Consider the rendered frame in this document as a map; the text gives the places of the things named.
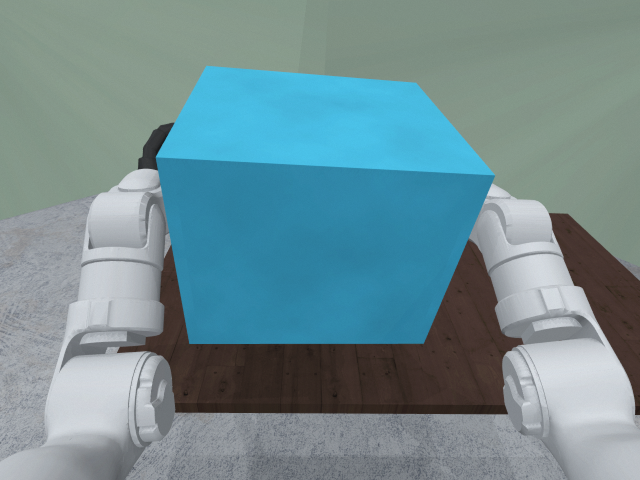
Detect left robot upper arm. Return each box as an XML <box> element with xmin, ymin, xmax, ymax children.
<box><xmin>0</xmin><ymin>351</ymin><xmax>175</xmax><ymax>480</ymax></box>

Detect table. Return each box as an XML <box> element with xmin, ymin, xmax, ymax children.
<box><xmin>117</xmin><ymin>213</ymin><xmax>640</xmax><ymax>415</ymax></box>

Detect right robot upper arm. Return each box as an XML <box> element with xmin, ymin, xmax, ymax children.
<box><xmin>502</xmin><ymin>337</ymin><xmax>640</xmax><ymax>480</ymax></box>

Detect carton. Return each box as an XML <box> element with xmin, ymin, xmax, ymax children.
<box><xmin>156</xmin><ymin>66</ymin><xmax>495</xmax><ymax>344</ymax></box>

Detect right robot forearm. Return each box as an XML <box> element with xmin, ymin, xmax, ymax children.
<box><xmin>468</xmin><ymin>183</ymin><xmax>635</xmax><ymax>420</ymax></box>

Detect left robot forearm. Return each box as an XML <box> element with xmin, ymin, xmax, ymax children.
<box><xmin>44</xmin><ymin>169</ymin><xmax>169</xmax><ymax>438</ymax></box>

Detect left robot hand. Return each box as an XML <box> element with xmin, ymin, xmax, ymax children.
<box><xmin>138</xmin><ymin>123</ymin><xmax>174</xmax><ymax>171</ymax></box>

